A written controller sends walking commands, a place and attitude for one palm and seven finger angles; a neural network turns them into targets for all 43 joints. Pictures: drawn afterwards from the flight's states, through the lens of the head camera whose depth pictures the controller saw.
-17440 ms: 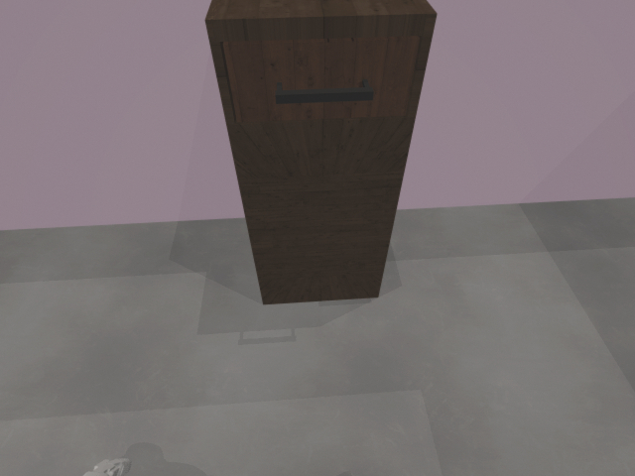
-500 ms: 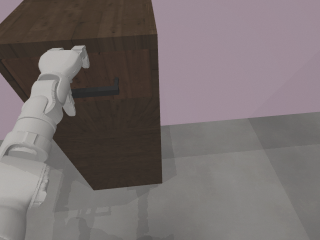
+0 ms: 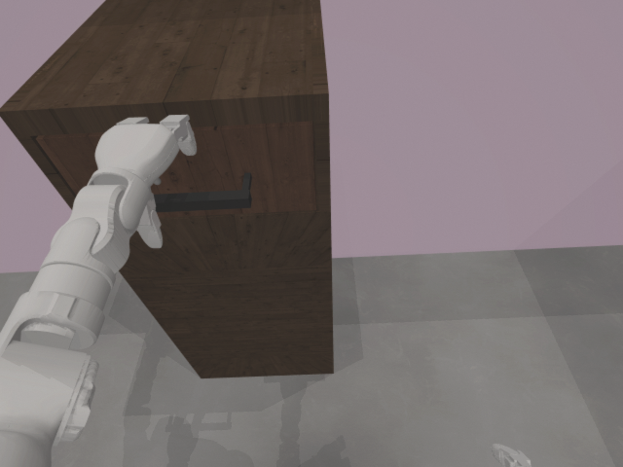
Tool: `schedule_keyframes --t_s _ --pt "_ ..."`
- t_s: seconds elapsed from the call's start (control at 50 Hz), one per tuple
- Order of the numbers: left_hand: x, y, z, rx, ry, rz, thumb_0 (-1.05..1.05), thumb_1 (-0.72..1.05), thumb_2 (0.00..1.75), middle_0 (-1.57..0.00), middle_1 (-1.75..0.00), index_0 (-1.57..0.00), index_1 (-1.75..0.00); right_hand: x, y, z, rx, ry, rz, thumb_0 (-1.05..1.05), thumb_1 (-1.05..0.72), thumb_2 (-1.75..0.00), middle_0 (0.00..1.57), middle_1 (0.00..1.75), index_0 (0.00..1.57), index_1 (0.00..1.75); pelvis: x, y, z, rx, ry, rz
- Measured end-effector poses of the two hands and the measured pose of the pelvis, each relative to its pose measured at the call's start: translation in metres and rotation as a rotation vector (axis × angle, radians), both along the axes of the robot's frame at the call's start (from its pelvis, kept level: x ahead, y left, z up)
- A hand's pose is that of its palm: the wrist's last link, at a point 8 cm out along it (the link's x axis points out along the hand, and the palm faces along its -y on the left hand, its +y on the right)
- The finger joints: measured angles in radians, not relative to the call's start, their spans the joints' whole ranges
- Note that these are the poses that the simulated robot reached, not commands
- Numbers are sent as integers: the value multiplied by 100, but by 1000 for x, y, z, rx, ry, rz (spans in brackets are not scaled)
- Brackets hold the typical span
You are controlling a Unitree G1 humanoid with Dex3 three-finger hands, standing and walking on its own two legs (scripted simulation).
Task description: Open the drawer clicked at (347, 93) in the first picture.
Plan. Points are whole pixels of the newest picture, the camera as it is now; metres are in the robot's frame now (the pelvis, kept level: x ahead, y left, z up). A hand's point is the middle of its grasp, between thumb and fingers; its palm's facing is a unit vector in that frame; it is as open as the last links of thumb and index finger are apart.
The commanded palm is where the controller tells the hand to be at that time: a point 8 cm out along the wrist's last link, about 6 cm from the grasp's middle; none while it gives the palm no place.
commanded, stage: re-aim the fingers above the handle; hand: left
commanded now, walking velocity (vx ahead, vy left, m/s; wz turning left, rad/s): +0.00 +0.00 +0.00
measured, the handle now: (186, 192) +0.47 +0.22 +0.09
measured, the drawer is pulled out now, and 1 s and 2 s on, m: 0.00 0.00 0.00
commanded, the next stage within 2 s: lower the fingers behind the handle in 1.94 s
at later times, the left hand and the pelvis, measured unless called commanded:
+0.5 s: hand (157, 181) +0.43 +0.23 +0.15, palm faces +0.02 -0.01 -1.00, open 13.7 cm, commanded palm +0.42 +0.26 +0.19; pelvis +0.01 -0.01 +0.00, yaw +0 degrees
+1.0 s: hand (154, 186) +0.43 +0.24 +0.15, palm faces +0.01 -0.02 -1.00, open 13.8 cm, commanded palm +0.41 +0.25 +0.19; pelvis +0.00 -0.01 +0.00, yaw -1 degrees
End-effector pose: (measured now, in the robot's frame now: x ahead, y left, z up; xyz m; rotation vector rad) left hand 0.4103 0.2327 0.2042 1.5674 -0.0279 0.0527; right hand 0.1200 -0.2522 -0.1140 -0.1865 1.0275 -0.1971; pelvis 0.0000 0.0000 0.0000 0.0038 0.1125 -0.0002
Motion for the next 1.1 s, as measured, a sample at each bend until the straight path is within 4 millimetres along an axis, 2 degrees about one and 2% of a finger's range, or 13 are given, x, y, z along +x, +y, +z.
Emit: schedule_keyframes --t_s 0.12,0.22,0.32,0.54,0.68,0.96,1.1 --pt "0 -1 1 -4 8 11 0 -49 30 -39 -126 -35 -124 23 1 5 3 -30 25 1 -90 -90 20 30 20 30 6 -3 1 1 -4 5" --pt "0 -1 1 -6 19 14 0 -49 30 -38 -126 -35 -124 28 1 7 7 -34 29 1 -90 -90 20 30 20 30 8 -6 2 2 -9 7" --pt "0 0 2 -7 27 9 0 -49 30 -38 -126 -34 -123 22 -2 5 7 -16 21 1 -90 -90 20 30 20 30 8 -9 2 2 -11 5" --pt "0 -1 2 -9 27 9 0 -49 30 -37 -126 -34 -123 -7 -14 -6 0 58 -13 1 -90 -90 20 30 20 30 6 -12 1 4 -5 2" --pt "0 -1 2 -9 27 11 0 -49 30 -38 -126 -34 -123 -18 -19 -7 -8 72 -31 1 -90 -90 20 30 20 30 3 -13 1 4 -4 0" --pt "-1 1 0 -15 25 7 0 -49 30 -36 -126 -33 -122 -17 -16 -3 -7 39 -45 1 -90 -90 20 30 20 30 0 -9 1 4 -7 -11" --pt "-5 14 -20 -14 78 36 0 -49 30 -33 -123 -33 -121 -8 -8 -2 5 29 -39 1 -90 -90 20 30 20 30 7 -3 2 3 -6 -15"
